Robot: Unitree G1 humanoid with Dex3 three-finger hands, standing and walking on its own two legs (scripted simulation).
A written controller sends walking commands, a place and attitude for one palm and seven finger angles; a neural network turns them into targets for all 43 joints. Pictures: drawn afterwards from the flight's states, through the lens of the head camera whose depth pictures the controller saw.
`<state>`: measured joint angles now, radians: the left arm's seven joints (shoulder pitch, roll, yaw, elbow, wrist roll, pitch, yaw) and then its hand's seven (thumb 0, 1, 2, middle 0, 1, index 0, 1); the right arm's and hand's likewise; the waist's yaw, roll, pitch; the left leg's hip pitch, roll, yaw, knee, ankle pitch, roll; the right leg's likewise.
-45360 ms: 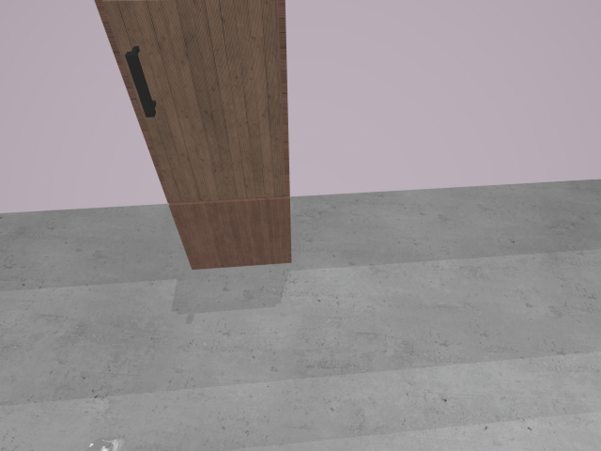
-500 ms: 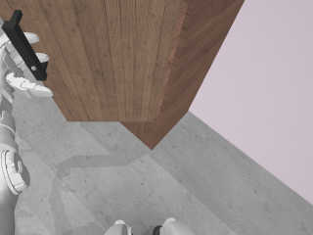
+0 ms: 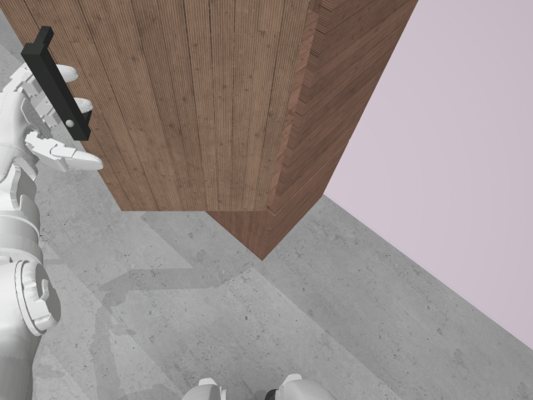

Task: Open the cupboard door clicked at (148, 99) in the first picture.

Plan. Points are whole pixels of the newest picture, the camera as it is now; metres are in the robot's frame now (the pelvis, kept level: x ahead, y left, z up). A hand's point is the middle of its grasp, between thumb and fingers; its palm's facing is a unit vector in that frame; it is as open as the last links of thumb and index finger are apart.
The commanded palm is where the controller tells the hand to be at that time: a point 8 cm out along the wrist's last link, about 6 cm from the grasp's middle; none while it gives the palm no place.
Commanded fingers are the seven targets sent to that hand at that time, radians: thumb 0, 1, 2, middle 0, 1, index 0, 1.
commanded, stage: close the thumb around the handle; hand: left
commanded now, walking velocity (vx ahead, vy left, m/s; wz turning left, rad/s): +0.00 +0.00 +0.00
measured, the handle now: (65, 88) +0.54 +0.27 +0.11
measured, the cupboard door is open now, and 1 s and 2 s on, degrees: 44 44 87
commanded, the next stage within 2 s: pull the door open along its arc in 0.80 s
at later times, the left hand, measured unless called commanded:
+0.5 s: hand (76, 121) +0.49 +0.25 +0.10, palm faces +0.01 -1.00 +0.01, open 9.5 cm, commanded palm +0.48 +0.29 +0.10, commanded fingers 0.00 0.68 0.80 -0.38 -1.33 -0.38 -1.33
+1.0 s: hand (81, 116) +0.50 +0.24 +0.10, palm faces +0.02 -1.00 +0.00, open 5.3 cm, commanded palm +0.47 +0.29 +0.10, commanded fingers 0.00 0.90 0.90 -0.40 -1.35 -0.40 -1.35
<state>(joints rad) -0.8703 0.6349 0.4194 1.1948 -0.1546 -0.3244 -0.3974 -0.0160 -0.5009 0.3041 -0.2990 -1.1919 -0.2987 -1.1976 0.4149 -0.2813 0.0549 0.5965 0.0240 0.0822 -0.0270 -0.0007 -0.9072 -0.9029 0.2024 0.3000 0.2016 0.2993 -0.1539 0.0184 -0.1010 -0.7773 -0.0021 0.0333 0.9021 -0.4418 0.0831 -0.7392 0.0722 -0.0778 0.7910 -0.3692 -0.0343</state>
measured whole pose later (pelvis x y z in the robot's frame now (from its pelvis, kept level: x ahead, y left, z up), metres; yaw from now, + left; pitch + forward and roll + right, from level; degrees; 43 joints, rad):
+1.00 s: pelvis +0.01 +0.00 +0.00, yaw +0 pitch +19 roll -4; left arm -0.89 0.64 0.43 1.20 -0.14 -0.32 -0.39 0.00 0.77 0.84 -0.37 -1.35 -0.40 -1.35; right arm 0.42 -0.28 0.05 0.60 0.02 0.08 -0.03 0.00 -0.91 -0.90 0.20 0.30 0.20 0.30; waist -0.16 0.02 -0.10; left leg -0.79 0.00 0.03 0.90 -0.45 0.08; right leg -0.75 0.08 -0.07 0.79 -0.38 -0.04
